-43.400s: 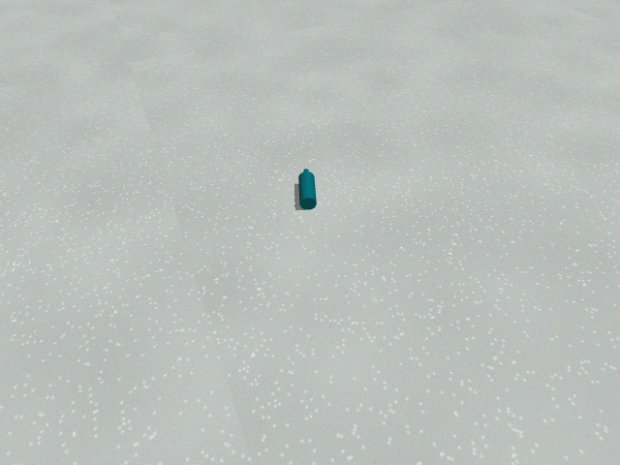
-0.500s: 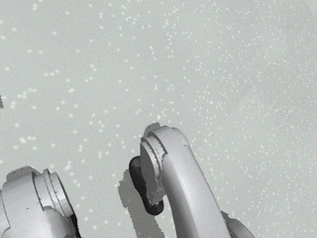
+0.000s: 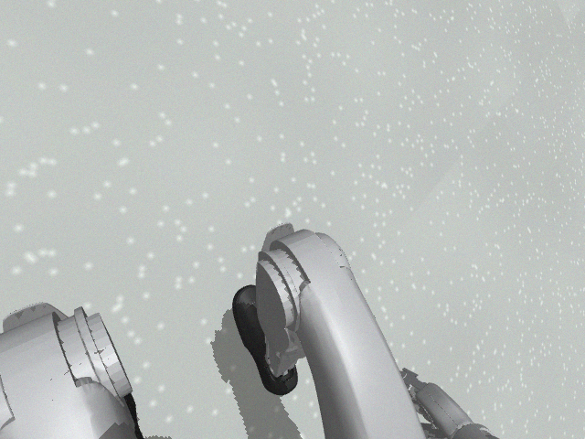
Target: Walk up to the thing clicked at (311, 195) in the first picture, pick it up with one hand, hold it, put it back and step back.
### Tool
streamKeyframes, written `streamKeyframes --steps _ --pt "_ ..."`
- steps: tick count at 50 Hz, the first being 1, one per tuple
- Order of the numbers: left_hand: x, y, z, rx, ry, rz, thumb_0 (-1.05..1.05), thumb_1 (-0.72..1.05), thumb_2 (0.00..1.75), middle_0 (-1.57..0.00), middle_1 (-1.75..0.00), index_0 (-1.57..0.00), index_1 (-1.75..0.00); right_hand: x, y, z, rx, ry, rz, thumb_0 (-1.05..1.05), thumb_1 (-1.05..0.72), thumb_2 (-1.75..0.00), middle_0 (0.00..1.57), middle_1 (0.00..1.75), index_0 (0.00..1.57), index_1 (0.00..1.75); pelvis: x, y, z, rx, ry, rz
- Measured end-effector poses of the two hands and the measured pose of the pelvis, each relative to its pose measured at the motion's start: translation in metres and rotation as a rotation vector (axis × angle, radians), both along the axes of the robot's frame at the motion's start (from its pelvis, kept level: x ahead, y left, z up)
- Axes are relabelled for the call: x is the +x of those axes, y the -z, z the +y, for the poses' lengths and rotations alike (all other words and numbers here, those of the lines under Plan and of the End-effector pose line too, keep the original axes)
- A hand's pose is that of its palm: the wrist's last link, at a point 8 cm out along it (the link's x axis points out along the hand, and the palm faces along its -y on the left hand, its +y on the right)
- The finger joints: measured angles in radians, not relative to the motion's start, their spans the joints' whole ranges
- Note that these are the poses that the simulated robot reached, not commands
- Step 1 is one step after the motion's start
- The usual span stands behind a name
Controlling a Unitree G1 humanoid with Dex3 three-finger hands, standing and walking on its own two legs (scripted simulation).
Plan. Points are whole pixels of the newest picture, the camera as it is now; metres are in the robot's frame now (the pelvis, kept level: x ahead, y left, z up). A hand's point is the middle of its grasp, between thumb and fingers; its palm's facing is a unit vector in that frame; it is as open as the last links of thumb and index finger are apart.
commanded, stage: rest palm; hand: left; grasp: from above
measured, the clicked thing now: out of the picture +0.49 +0.37 -0.27
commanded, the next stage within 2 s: close in 0.34 s
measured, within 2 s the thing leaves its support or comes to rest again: neither
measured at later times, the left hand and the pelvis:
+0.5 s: hand out of the picture +0.47 +0.34 -0.24, palm faces -0.46 -0.09 -0.89, open 13.5 cm; pelvis +0.00 +0.00 +0.00, yaw -1 degrees
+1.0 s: hand out of the picture +0.47 +0.34 -0.24, palm faces -0.46 -0.09 -0.88, open 12.5 cm; pelvis +0.00 +0.00 +0.00, yaw -1 degrees
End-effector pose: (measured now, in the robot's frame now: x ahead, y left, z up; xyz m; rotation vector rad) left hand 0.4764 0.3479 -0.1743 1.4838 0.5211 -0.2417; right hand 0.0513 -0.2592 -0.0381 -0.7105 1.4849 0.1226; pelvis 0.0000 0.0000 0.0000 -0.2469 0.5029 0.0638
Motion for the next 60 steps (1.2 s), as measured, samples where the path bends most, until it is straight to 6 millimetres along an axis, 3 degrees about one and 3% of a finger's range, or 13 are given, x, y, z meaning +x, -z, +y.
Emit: streamKeyframes --steps 24,60 --pt "-0.001 0.011 -0.009 -0.001 -0.001 -0.01 0.0 -0.48 1.1 -0.11 -1.08 -0.09 -1.09 -0.01 0.001 0.009 0.036 -0.006 0.002 0.0 -0.91 -0.91 0.2 0.3 0.2 0.3 -0.001 0.004 0.002 -0.011 0.009 -0.016" --pt "0.001 0.008 -0.006 -0.005 0.011 -0.018 0.0 -0.21 0.92 -0.26 -1.01 -0.27 -0.99 -0.006 0.0 0.01 0.026 -0.03 0.009 0.0 -0.91 -0.9 0.2 0.3 0.2 0.3 -0.002 0.002 0.002 -0.019 0.013 -0.021"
